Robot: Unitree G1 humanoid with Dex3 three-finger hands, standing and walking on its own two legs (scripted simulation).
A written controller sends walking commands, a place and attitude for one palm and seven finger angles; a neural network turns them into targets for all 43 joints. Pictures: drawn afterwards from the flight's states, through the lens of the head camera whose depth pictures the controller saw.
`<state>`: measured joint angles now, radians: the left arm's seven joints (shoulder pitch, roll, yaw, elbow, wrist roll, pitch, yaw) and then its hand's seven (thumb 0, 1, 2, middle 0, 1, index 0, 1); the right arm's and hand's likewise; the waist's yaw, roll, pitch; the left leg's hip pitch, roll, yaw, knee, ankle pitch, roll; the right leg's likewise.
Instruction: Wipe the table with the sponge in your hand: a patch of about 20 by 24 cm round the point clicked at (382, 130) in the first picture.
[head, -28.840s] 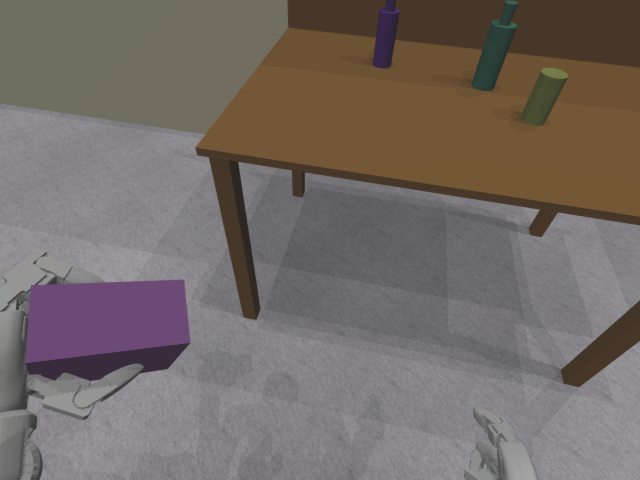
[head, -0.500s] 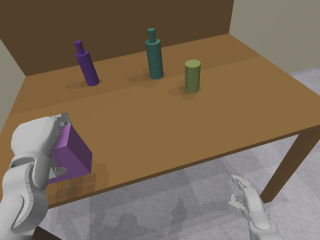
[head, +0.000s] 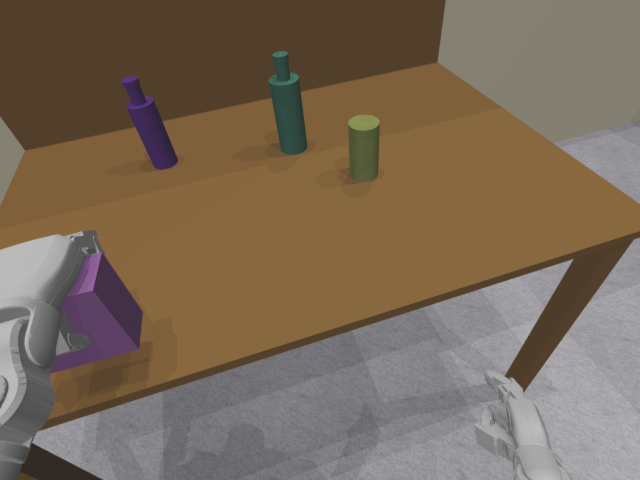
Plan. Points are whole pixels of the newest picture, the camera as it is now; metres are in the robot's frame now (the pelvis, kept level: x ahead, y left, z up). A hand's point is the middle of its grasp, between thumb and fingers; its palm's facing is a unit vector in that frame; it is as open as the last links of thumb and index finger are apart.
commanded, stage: move the sponge above the wiping area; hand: left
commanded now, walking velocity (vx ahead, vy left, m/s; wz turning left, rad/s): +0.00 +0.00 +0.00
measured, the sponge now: (82, 323) +0.23 +0.35 +0.09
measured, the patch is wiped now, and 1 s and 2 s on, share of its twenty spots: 0.00 0.00 0.00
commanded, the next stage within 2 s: lower the sponge onto the table in 1.76 s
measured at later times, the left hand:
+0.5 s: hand (68, 295) +0.25 +0.36 +0.12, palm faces -0.01 -0.03 -1.00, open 10.4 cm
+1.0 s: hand (74, 291) +0.27 +0.37 +0.10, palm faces -0.03 -0.04 -1.00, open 10.4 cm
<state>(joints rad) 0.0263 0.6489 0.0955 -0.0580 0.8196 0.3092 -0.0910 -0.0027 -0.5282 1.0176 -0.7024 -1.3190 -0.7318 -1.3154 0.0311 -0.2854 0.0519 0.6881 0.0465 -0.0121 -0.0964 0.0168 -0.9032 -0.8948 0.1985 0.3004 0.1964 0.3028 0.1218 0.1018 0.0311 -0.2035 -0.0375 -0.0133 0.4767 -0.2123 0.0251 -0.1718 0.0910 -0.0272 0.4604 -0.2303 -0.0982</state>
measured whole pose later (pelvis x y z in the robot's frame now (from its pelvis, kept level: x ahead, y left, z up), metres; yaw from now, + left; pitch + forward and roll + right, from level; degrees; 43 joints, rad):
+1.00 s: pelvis +0.02 +0.04 +0.00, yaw +2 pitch +0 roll -1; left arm -0.05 0.59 0.04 0.06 0.89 0.25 -0.05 0.00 -0.53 1.02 -0.70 -1.32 -0.73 -1.31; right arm 0.06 -0.26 0.04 0.68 0.05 0.02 -0.09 0.02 -0.90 -0.89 0.20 0.30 0.20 0.30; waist 0.12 0.09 0.01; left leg -0.24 -0.08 -0.03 0.46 -0.21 0.07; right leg -0.20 0.05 -0.04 0.43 -0.24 -0.05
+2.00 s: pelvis +0.02 +0.03 +0.00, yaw +2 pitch +0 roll -1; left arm -0.08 0.65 0.12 0.20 0.88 0.16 -0.06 0.00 -0.53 1.02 -0.70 -1.32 -0.73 -1.31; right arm 0.08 -0.27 0.03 0.68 0.06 0.02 -0.10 0.01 -0.90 -0.89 0.20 0.30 0.20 0.30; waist 0.10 0.09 0.01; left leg -0.27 -0.06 -0.03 0.49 -0.23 0.06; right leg -0.21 0.07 -0.04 0.44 -0.24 -0.06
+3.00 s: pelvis +0.02 +0.03 +0.00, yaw +1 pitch +2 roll -1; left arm -0.01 0.57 0.09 0.19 0.91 0.18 0.05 0.00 -0.53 1.02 -0.70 -1.31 -0.73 -1.31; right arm 0.10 -0.27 0.01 0.69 0.06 0.03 -0.07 0.02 -0.90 -0.89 0.20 0.30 0.20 0.30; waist 0.10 0.08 -0.02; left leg -0.30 -0.07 -0.02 0.51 -0.24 0.07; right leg -0.25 0.06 -0.03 0.46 -0.25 -0.05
